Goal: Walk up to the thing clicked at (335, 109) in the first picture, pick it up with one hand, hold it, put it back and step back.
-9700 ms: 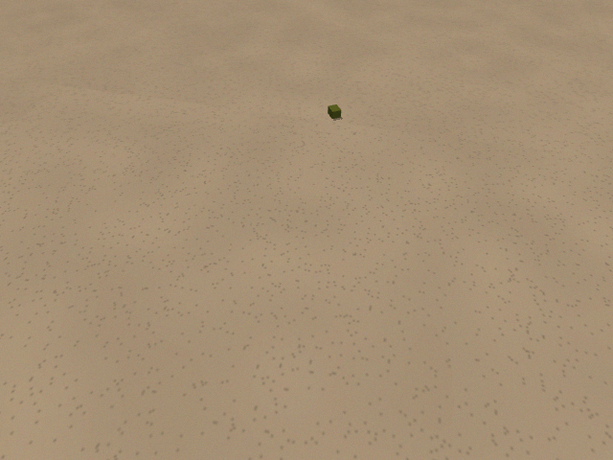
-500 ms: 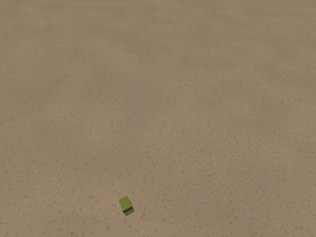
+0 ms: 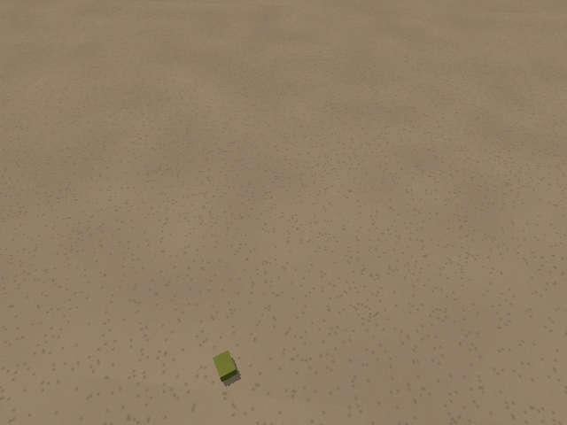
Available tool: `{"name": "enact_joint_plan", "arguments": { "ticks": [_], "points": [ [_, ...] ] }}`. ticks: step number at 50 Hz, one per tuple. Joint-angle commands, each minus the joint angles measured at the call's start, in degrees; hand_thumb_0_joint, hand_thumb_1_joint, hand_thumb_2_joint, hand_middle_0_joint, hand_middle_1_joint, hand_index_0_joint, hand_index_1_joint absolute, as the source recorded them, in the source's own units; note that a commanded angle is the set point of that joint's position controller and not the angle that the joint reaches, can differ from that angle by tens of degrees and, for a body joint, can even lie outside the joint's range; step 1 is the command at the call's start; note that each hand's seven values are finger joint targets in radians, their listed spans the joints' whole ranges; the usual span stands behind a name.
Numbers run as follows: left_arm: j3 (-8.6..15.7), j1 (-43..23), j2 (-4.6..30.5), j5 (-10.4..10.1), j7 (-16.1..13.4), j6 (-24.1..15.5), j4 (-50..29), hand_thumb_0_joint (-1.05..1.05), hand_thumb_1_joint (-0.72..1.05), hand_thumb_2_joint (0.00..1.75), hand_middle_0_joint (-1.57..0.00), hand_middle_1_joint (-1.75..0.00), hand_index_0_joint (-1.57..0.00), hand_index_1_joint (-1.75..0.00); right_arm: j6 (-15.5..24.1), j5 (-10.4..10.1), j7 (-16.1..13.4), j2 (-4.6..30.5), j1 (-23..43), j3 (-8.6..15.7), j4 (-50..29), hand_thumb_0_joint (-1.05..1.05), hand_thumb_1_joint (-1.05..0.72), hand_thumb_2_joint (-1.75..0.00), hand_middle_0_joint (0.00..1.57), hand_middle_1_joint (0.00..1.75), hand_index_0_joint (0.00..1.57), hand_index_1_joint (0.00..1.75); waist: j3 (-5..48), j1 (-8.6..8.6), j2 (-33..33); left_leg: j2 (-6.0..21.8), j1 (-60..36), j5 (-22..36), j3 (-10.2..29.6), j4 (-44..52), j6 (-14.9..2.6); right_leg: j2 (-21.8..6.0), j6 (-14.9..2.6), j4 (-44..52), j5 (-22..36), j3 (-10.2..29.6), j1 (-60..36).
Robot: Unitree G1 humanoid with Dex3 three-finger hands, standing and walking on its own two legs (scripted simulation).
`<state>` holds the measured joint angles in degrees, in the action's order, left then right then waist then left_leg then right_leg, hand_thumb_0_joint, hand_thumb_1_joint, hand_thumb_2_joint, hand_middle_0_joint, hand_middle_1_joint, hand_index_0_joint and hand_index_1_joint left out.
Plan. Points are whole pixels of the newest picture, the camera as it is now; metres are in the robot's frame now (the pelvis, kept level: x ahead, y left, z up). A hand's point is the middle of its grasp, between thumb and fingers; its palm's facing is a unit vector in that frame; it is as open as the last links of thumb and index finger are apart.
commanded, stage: stand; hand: left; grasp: from above
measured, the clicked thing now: (225, 365) +0.44 +0.24 -0.76
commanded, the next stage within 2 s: rise first in 0.28 s
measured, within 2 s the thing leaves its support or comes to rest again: neither
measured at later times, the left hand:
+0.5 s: hand out of the picture +0.10 +0.25 -0.16, palm faces +0.05 -0.94 -0.33, open 7.6 cm
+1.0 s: hand out of the picture +0.11 +0.27 -0.22, palm faces -0.12 -0.87 -0.48, open 13.9 cm
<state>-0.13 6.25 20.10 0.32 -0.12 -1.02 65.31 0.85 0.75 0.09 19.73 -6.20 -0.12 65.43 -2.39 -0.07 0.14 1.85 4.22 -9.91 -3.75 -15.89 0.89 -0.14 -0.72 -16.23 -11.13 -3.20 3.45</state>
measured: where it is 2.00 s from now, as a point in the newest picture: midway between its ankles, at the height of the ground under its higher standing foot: outside the picture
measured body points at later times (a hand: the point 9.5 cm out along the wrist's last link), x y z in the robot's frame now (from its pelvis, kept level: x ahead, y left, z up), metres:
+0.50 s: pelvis -0.01 +0.00 -0.01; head +0.03 +0.00 +0.44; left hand +0.10 +0.30 -0.13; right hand +0.08 -0.29 -0.14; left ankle -0.01 +0.13 -0.75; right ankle -0.02 -0.11 -0.75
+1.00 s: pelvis -0.03 +0.02 -0.07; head +0.06 +0.02 +0.37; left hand +0.12 +0.31 -0.19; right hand +0.13 -0.24 -0.18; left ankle -0.01 +0.13 -0.75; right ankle -0.02 -0.11 -0.75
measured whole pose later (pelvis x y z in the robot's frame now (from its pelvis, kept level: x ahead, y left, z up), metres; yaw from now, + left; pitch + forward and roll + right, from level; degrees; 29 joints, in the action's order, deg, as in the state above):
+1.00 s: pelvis -0.03 +0.02 -0.07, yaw +1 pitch +15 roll -1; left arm 6.9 8.2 16.5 14.7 -3.7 7.3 38.0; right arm 5.7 -0.7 -1.5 13.8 -12.2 2.6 35.9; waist 4.3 -0.7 -0.2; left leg 2.3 45.5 -26.8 -2.5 -57.7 -0.7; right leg -1.9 -0.1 -56.8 -27.6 -3.4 43.7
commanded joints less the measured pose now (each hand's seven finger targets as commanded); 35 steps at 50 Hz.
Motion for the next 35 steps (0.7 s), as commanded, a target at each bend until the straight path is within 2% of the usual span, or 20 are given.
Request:
{"name": "enact_joint_plan", "arguments": {
  "ticks": [1, 7, 18, 19, 20, 21, 22, 23, 24, 25, 26, 27, 29, 30, 31, 32, 34, 35],
  "points": [
    [2.38, -1.74, 12.54, 0.16, -0.74, -1.01, -3.25, 0.0, 0.9, 0.9, -0.2, -0.3, -0.2, -0.3, 0.85, -0.12, -0.7, 11.86, 2.0, 1.91, -3.51, 0.0, -0.9, -0.9, 0.2, 0.3, 0.2, 0.3, 3.94, -0.25, -0.54, 7.3, -1.73, 10.24, 6.25, 1.29, -1.65, -8.52, -0.7, 2.48, 12.16, 6.56, 0.99],
    [2.28, -1.84, 12.26, 0.14, -0.75, -1.08, -3.54, 0.0, 0.9, 0.9, -0.2, -0.3, -0.2, -0.3, 1.07, -0.15, -0.83, 12.2, 1.73, 1.94, -3.49, 0.0, -0.9, -0.9, 0.2, 0.3, 0.2, 0.3, 4.53, -0.13, 0.41, 7.43, -1.64, 12.11, 6.25, 1.11, -1.69, -8.66, -0.64, 2.21, 13.92, 6.79, 0.5],
    [2.32, -1.84, 12.49, 0.04, -0.71, -1.1, -3.42, 0.0, 0.9, 0.9, -0.2, -0.3, -0.2, -0.3, 1.01, -0.16, -0.76, 12.11, 1.82, 1.94, -3.39, 0.0, -0.9, -0.9, 0.2, 0.3, 0.2, 0.3, 4.36, -0.08, -0.13, 7.3, -1.77, 11.05, 6.21, 1.23, -1.79, -8.82, -0.76, 2.58, 13.12, 7.01, 0.59],
    [2.36, -1.95, 12.56, 0.11, -0.69, -1.12, -3.43, 0.0, 0.82, 0.9, -0.18, -0.38, -0.17, -0.38, 1.1, -0.09, -0.76, 12.34, 1.35, 1.97, -3.37, 0.0, -0.88, -0.9, 0.2, 0.3, 0.2, 0.3, 4.48, -0.26, 0.41, 7.26, -1.62, 10.76, 6.15, 1.28, -1.79, -8.89, -0.79, 2.5, 12.88, 7.12, 0.31],
    [2.11, -22.05, 1.78, -2.79, -1.43, -6.0, -23.53, 0.0, 0.74, 0.85, -0.26, -0.46, -0.25, -0.46, 3.4, -4.07, -1.85, 3.16, -0.06, 0.11, -19.14, 0.0, -0.96, -0.95, 0.2, 0.3, 0.2, 0.3, -1.72, -6.92, 2.64, -2.14, 6.86, 3.63, -0.08, -3.17, -1.88, -0.7, -0.02, -1.87, 8.87, 2.67, 13.48],
    [3.24, -26.19, 4.76, -2.65, -1.58, -4.79, -17.76, 0.0, 0.66, 0.88, -0.28, -0.54, -0.28, -0.54, 3.09, -4.35, -2.44, 4.68, -3.34, 0.24, -15.89, 0.0, -1.04, -0.94, 0.2, 0.3, 0.2, 0.3, 0.94, -5.0, -0.85, -2.06, 6.41, 2.76, 0.48, -3.92, -2.25, -0.78, 0.24, -2.22, 6.88, 2.11, 10.64],
    [6.35, -16.72, 9.45, -1.45, -1.68, -2.37, -7.83, 0.0, 0.58, 0.92, -0.26, -0.62, -0.25, -0.62, 2.28, -4.16, -2.74, 6.38, -4.84, 0.95, -15.57, 0.0, -1.05, -0.94, 0.2, 0.3, 0.2, 0.3, -0.17, -4.0, -3.34, -2.27, 8.73, 0.94, 0.46, -5.36, -2.45, -0.26, -0.09, -2.71, 3.68, 1.45, 11.4],
    [7.47, -12.61, 10.41, -0.75, -0.92, -1.69, -5.9, 0.0, 0.5, 0.9, -0.25, -0.67, -0.25, -0.67, 1.8, -4.09, -2.6, 6.42, -5.29, 1.71, -17.29, 0.0, -1.05, -0.93, 0.2, 0.3, 0.2, 0.3, 0.07, -2.21, -2.49, -2.16, 10.5, 1.31, 0.26, -6.98, -2.32, -0.19, -0.18, -4.2, 3.05, 1.18, 12.31],
    [8.22, -17.18, 13.05, 0.75, -0.49, -1.91, -8.71, 0.0, 0.42, 0.88, -0.22, -0.75, -0.24, -0.73, 1.97, -3.48, -2.89, 6.5, -5.69, 2.47, -18.58, 0.0, -1.05, -0.93, 0.2, 0.3, 0.2, 0.3, 4.48, -1.86, -2.59, -2.28, 10.74, 2.4, 0.51, -8.79, -2.41, -0.39, -0.24, -5.84, 3.96, 1.43, 12.77],
    [10.0, -16.82, 14.92, 1.9, -0.02, -2.22, -9.48, 0.0, 0.34, 0.89, -0.23, -0.8, -0.25, -0.78, 2.18, -3.31, -3.12, 6.31, -6.93, 3.33, -19.56, 0.0, -1.05, -0.94, 0.2, 0.3, 0.2, 0.3, 8.85, -1.14, -1.65, -2.33, 10.34, 3.85, 0.71, -10.31, -2.35, -0.55, -0.27, -8.02, 5.96, 1.9, 12.39],
    [10.75, -13.23, 14.91, 3.95, 0.85, -1.85, -7.5, 0.0, 0.26, 0.86, -0.23, -0.85, -0.26, -0.82, 2.4, -2.74, -2.8, 5.89, -7.07, 3.82, -21.23, 0.0, -1.05, -0.94, 0.2, 0.3, 0.2, 0.3, 11.91, -0.94, -0.43, -2.76, 12.04, 5.49, 0.82, -12.74, -2.23, -0.96, -0.28, -10.63, 7.8, 1.96, 11.9],
    [10.06, -7.33, 11.67, 5.91, 1.62, -0.93, -3.0, 0.0, 0.18, 0.85, -0.2, -0.93, -0.25, -0.89, 2.39, -2.19, -2.44, 5.54, -8.79, 4.29, -21.43, 0.0, -1.05, -0.94, 0.2, 0.3, 0.2, 0.3, 12.54, -0.8, -2.75, -2.97, 14.79, 6.59, 1.27, -15.32, -2.25, -0.87, -0.21, -13.09, 9.01, 1.87, 13.26],
    [11.81, -4.6, 12.84, 8.44, 1.61, -0.46, -7.49, 0.0, 0.02, 0.88, -0.2, -0.95, -0.24, -0.91, 2.45, -2.19, -2.13, 5.24, -8.8, 5.21, -25.07, 0.0, -1.05, -0.94, 0.2, 0.3, 0.2, 0.3, 19.37, 2.17, 0.05, -3.66, 15.55, 9.22, 1.07, -17.69, -1.78, -1.04, -0.43, -16.07, 11.27, 2.09, 10.99],
    [11.87, -4.21, 12.13, 8.73, 1.06, 0.15, -10.92, 0.0, -0.06, 0.87, -0.21, -0.97, -0.24, -0.93, 2.29, -2.32, -2.08, 4.86, -8.95, 5.37, -26.41, 0.0, -1.05, -0.93, 0.2, 0.3, 0.2, 0.3, 21.0, 2.52, 1.88, -3.81, 14.82, 9.53, 1.06, -17.86, -1.53, -0.86, -0.51, -16.63, 10.94, 2.09, 11.11],
    [11.44, -2.78, 10.55, 8.81, 0.23, 1.28, -11.42, 0.0, -0.14, 0.87, -0.19, -1.0, -0.22, -0.96, 2.14, -2.42, -2.01, 4.58, -8.66, 5.2, -27.47, 0.0, -1.03, -0.92, 0.2, 0.3, 0.2, 0.3, 19.06, 2.35, 2.76, -3.72, 15.78, 8.9, 1.17, -18.01, -1.2, -0.56, -0.67, -16.8, 9.56, 1.89, 13.46],
    [9.63, -4.95, 8.16, 8.88, -0.36, 2.33, -13.8, 0.0, -0.22, 0.88, -0.18, -1.02, -0.21, -0.98, 2.11, -2.45, -1.83, 4.17, -8.07, 4.92, -28.33, 0.0, -1.01, -0.92, 0.2, 0.3, 0.2, 0.3, 17.09, 1.3, 2.76, -3.4, 17.06, 7.52, 1.3, -18.83, -1.16, -0.3, -0.68, -17.2, 7.81, 1.72, 16.22],
    [9.69, -6.03, 8.62, 9.77, -1.69, 4.51, -16.08, 0.0, -0.38, 0.91, -0.18, -1.01, -0.2, -0.99, 2.4, -2.75, -1.67, 4.48, -6.76, 5.0, -30.87, 0.0, -0.99, -0.92, 0.2, 0.3, 0.2, 0.3, 15.04, 0.52, 1.68, -2.62, 19.1, 5.01, 2.0, -19.91, -0.98, 0.27, -0.79, -18.31, 4.08, 0.79, 19.33],
    [10.32, -5.2, 9.57, 10.01, -2.21, 5.29, -17.51, 0.0, -0.46, 0.92, -0.18, -1.01, -0.19, -1.0, 2.53, -2.89, -1.69, 4.39, -6.27, 5.09, -32.02, 0.0, -1.0, -0.92, 0.2, 0.3, 0.2, 0.3, 14.91, 0.68, 1.3, -2.44, 20.34, 3.73, 2.22, -20.67, -1.01, 0.36, -0.86, -18.93, 2.5, 0.72, 20.66]
  ]
}}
